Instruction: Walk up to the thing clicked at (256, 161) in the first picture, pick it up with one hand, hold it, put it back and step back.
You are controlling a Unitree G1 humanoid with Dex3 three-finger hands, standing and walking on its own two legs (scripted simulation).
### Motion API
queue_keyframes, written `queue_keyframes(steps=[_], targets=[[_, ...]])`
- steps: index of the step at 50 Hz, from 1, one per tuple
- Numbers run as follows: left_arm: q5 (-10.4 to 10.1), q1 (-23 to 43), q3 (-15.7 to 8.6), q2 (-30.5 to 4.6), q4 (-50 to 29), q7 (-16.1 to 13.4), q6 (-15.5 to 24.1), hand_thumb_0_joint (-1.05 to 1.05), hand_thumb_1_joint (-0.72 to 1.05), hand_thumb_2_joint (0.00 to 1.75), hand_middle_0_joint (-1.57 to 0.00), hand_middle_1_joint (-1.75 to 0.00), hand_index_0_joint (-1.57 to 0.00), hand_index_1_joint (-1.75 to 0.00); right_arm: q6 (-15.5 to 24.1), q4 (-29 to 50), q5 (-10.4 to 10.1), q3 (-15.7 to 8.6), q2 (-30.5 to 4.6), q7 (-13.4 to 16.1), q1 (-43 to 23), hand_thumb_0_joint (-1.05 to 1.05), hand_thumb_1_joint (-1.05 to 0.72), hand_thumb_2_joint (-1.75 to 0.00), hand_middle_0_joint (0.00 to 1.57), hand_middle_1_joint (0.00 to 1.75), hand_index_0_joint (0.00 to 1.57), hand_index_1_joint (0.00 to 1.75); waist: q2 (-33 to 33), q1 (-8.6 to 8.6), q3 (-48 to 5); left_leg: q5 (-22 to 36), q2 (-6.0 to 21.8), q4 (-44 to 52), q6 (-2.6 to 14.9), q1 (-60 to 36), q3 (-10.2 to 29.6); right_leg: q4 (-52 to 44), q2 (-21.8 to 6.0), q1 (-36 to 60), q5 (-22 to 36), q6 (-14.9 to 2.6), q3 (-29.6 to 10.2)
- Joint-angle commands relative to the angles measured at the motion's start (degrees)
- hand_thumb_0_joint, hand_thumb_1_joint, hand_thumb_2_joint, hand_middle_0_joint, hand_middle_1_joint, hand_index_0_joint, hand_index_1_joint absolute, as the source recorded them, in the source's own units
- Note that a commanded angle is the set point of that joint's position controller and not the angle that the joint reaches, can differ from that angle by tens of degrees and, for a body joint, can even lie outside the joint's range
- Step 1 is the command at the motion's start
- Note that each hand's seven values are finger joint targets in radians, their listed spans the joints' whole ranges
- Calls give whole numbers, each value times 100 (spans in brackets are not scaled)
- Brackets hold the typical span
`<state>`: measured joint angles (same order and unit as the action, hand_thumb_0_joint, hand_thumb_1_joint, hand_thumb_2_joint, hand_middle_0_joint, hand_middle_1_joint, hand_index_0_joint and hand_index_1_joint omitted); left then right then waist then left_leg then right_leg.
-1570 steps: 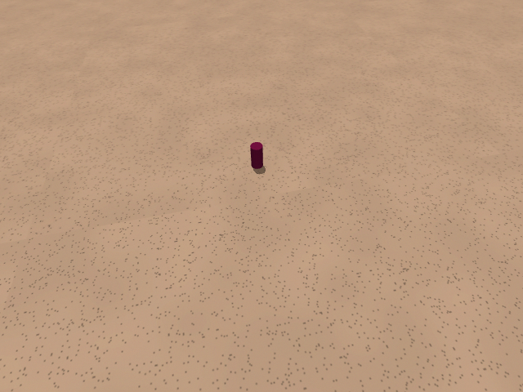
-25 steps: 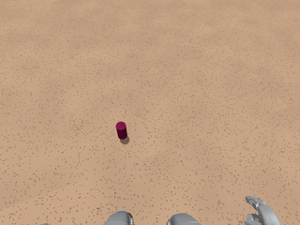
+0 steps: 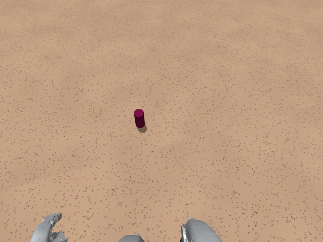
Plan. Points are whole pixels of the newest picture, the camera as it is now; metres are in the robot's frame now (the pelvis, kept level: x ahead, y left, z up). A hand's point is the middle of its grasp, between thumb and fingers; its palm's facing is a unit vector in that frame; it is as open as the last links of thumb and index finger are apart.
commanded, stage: step back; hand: left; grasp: from the side
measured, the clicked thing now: (139, 118) +0.92 +0.13 -0.68
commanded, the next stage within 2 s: stand in 1.42 s
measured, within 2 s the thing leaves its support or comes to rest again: neither
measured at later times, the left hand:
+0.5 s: hand out of the picture -0.09 +0.24 -0.12, palm faces -0.02 -0.90 -0.43, open 7.4 cm
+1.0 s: hand out of the picture -0.06 +0.23 -0.13, palm faces +0.04 -0.92 -0.38, open 7.4 cm
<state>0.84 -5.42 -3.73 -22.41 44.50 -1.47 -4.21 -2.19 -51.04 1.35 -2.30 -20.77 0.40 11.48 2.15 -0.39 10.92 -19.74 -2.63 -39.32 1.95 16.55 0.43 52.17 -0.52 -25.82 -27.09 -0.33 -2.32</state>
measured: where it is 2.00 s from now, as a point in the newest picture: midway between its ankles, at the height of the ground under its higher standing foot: outside the picture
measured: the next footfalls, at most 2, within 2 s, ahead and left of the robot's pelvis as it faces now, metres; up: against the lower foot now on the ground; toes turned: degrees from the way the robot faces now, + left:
right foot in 0.28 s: -0.09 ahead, -0.15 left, +0.00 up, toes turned -1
left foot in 0.58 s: -0.08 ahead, +0.09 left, +0.00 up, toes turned -2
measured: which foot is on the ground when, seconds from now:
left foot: down 0.00-0.30, up 0.32-0.56, down 0.58-0.82, up 0.84-1.00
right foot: up 0.00-0.26, down 0.28-1.00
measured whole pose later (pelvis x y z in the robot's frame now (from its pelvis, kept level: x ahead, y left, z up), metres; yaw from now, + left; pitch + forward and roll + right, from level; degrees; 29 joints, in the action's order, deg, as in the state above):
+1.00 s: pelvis -0.12 -0.04 +0.01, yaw +1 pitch -3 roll +0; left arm 1.7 -12.3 -2.8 -20.2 56.0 0.2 2.7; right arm 0.3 -57.0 1.2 -3.3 -22.4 -0.5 11.0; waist -1.4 1.6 4.0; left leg -24.1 0.3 -43.4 -0.1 21.0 2.1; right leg 32.3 -1.4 -10.4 -19.2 -0.8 3.3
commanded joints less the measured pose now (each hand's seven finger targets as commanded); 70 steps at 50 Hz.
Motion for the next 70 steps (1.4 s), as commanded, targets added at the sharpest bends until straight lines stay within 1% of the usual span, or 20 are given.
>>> queue_keyframes(steps=[1, 9, 12, 13, 15, 16, 19, 24, 28, 29, 30, 32, 39, 41, 42, 50, 53, 55, 62, 70], targets=[[-88, -177, -361, -1060, -270, -68, 74, 0, 90, 90, -20, -30, -20, -30, 236, 611, 74, -409, -1702, 184, -423, 0, -90, -90, 20, 30, 20, 30, -654, 200, -1215, 3437, 1868, 1424, 1201, -82, 1647, 2331, 507, -88, -485, -131, -999], [56, -401, -305, -983, -19, 81, 274, 0, 90, 90, -20, -30, -20, -30, 154, 640, 130, -474, -1630, 96, -147, 0, -90, -90, 20, 30, 20, 30, -1337, -188, -1453, 936, 1642, 1545, 1132, -1010, 1359, -514, 199, 256, -340, 141, 8], [62, -1366, -333, -929, 551, 126, 374, 0, 90, 90, -20, -30, -20, -30, 37, 677, 82, -512, -1837, 54, -578, 0, -90, -90, 20, 30, 20, 30, -1467, 279, -1599, -140, 1555, 1429, 805, -77, 1080, -2577, 164, 1672, 478, -181, 391], [134, -1495, -385, -1028, 712, 103, 427, 0, 90, 90, -20, -30, -20, -30, 8, 626, 76, -422, -1519, 48, -489, 0, -90, -90, 20, 30, 20, 30, -880, 286, -1530, -317, 1219, 690, 528, 480, 803, -3120, 85, 2084, 529, -256, -19], [220, -819, -640, -2054, 328, 76, 446, 0, 90, 90, -20, -30, -20, -30, 65, 849, 27, -310, -1044, 119, -794, 0, -90, -90, 20, 30, 20, 30, 944, 488, -935, -1309, 13, -1037, -221, 1599, 750, -3852, -2171, 683, -1184, -1331, -2954], [212, -438, -617, -2102, 216, 70, 463, 0, 90, 90, -20, -30, -20, -30, 63, 759, 18, -409, -1356, 133, -911, 0, -90, -90, 20, 30, 20, 30, 751, 424, -493, -1170, 182, -1745, -291, 1276, 1071, -4035, -2360, -180, -1613, -1586, -3155], [193, -35, -453, -1469, 188, 34, 582, 0, 90, 90, -20, -30, -20, -30, 156, 381, -45, -349, -1266, 89, -399, 0, -90, -90, 20, 30, 20, 30, 403, 41, -554, -349, -104, -2107, -266, 1259, 795, -3218, -1301, 643, 809, -987, -1312], [194, -778, -466, -1505, 404, 82, 637, 0, 90, 90, -20, -30, -20, -30, 268, 317, 67, -305, -1158, -25, -576, 0, -90, -90, 20, 30, 20, 30, 846, 491, -632, -711, 180, -489, -312, 1175, 333, -3114, -1306, 1677, 431, -954, -1245], [110, -512, -327, -1432, 358, 123, 523, 0, 90, 90, -20, -30, -20, -30, 396, -41, 35, -371, -1074, -48, -83, 0, -90, -90, 20, 30, 20, 30, 571, 137, -832, 32, -20, 1511, -137, -578, -192, -2525, -1150, 1087, 1002, -783, -759], [114, -566, -230, -1192, 356, 131, 511, 0, 90, 90, -20, -30, -20, -30, 438, -130, 67, -425, -1149, -22, 122, 0, -90, -90, 20, 30, 20, 30, 281, 22, -1029, 301, 168, 1706, -22, -1272, 191, -1979, -1032, 723, 1584, -614, -557], [50, -439, -139, -899, 342, 158, 521, 0, 90, 90, -20, -30, -20, -30, 462, -153, 94, -508, -1511, -4, 202, 0, -90, -90, 20, 30, 20, 30, -709, -37, -1106, -429, 1144, 1933, 411, -1494, 1980, -1336, -403, -172, 843, -238, -66], [30, -210, -287, -1279, 441, 130, 523, 0, 90, 90, -20, -30, -20, -30, 457, -91, 60, -583, -1941, -56, 171, 0, -90, -90, 20, 30, 20, 30, -886, -106, -810, -2178, 2114, 2622, 1334, -282, 3099, -90, -124, 167, -679, -166, 91], [78, -1085, -297, -961, 999, 136, 716, 0, 90, 90, -20, -30, -20, -30, 336, -9, 9, -346, -1265, -101, -464, 0, -90, -90, 20, 30, 20, 30, -930, 408, -920, -411, 1066, 1449, 435, 759, 1057, -2680, 172, 2237, 841, -151, 529], [202, -1344, -484, -1685, 997, 49, 789, 0, 90, 90, -20, -30, -20, -30, 324, 200, -20, -212, -758, -67, -644, 0, -90, -90, 20, 30, 20, 30, 792, 625, -923, -818, -142, -697, -102, 2161, 362, -3883, -1511, 2774, -464, -741, -2371], [193, -921, -512, -1942, 854, 49, 794, 0, 90, 90, -20, -30, -20, -30, 311, 134, 36, -301, -1069, 16, -667, 0, -90, -90, 20, 30, 20, 30, 518, 527, -477, -1326, 154, -1229, -166, 1804, 665, -4049, -2416, 1642, -798, -1347, -2991], [38, -190, -258, -1383, 738, 70, 786, 0, 90, 90, -20, -30, -20, -30, 429, -272, 8, -292, -892, -70, -154, 0, -90, -90, 20, 30, 20, 30, 594, 89, -961, 290, 323, 666, -184, -173, -248, -2510, -1305, 1319, 3702, -777, -271], [-55, -279, -114, -1086, 657, 63, 669, 0, 90, 90, -20, -30, -20, -30, 470, -390, 49, -371, -1162, 19, 7, 0, -90, -90, 20, 30, 20, 30, -103, -17, -1440, 2454, 811, 1349, 136, -1164, 380, -1438, -682, 1078, 3459, -246, 131], [-153, -416, -122, -1009, 832, 38, 535, 0, 90, 90, -20, -30, -20, -30, 465, -251, -40, -385, -1653, 36, -445, 0, -90, -90, 20, 30, 20, 30, -916, 115, -1552, 2002, 2064, 1670, 1117, -414, 1810, -1052, -37, 1252, 427, -38, 314], [24, -191, -144, -1385, 1189, 72, 680, 0, 90, 90, -20, -30, -20, -30, 340, -434, -84, -167, -1071, 9, -1009, 0, -90, -90, 20, 30, 20, 30, -262, 35, -1280, 987, 904, 1101, -13, -293, 379, -2837, -820, 1391, 1579, -417, -755], [-14, 63, -60, -1143, 1376, 65, 654, 0, 90, 90, -20, -30, -20, -30, 388, -818, -57, -141, -1057, 1, -1249, 0, -90, -90, 20, 30, 20, 30, -145, 75, -1360, 1927, 1033, 1467, 42, -780, 239, -2951, -615, 1719, 2548, -189, -305]])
